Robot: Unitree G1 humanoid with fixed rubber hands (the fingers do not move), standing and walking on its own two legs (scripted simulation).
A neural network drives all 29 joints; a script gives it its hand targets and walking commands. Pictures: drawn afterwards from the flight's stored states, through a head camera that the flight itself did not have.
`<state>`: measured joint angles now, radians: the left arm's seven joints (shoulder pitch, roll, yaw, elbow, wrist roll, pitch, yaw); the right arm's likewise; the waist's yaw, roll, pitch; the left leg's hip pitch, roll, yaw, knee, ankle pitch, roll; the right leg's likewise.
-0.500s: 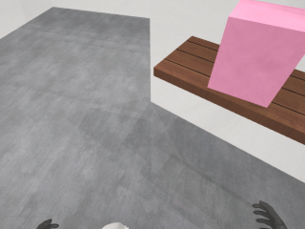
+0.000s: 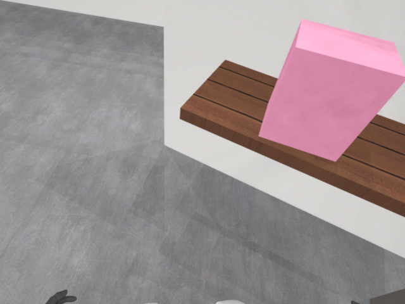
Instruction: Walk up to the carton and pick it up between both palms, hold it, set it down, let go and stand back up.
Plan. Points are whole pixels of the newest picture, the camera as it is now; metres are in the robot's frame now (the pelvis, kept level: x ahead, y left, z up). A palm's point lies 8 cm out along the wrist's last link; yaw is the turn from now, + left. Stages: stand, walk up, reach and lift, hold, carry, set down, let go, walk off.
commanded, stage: walk up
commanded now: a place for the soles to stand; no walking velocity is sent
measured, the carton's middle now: (319, 93) +0.63 -0.30 +0.10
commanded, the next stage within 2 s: none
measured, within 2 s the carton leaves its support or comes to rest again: neither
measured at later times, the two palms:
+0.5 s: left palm (102, 289) +0.17 +0.20 -0.11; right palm out of the picture +0.16 -0.44 -0.09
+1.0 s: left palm (116, 221) +0.30 +0.20 -0.07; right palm (390, 282) +0.21 -0.43 -0.09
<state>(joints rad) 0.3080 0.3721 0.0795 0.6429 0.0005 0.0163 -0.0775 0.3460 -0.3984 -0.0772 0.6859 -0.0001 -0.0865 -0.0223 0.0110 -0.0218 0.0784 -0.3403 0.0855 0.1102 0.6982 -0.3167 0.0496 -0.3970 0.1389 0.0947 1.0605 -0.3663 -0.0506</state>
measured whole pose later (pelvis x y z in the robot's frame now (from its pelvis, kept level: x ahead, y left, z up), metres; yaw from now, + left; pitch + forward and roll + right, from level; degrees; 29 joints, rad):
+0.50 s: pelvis +0.07 -0.10 -0.02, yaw -5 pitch -3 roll +2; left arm 0.31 0.37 0.08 0.67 0.00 0.01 -0.08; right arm 0.27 -0.44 -0.09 0.69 0.00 -0.08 -0.02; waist 0.01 -0.02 0.09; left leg -0.28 0.15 0.15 0.92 -0.49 0.00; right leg -0.45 -0.03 0.00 0.84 -0.35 -0.02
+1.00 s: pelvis +0.15 -0.09 -0.01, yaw -14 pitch -3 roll -1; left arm 0.33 0.37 0.08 0.67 0.00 -0.06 0.01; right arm 0.21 -0.45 -0.08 0.69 0.00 -0.02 0.01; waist 0.01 0.07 0.09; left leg -0.47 0.09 0.12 1.06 -0.40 0.00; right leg -0.28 0.09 0.12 0.73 -0.39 -0.03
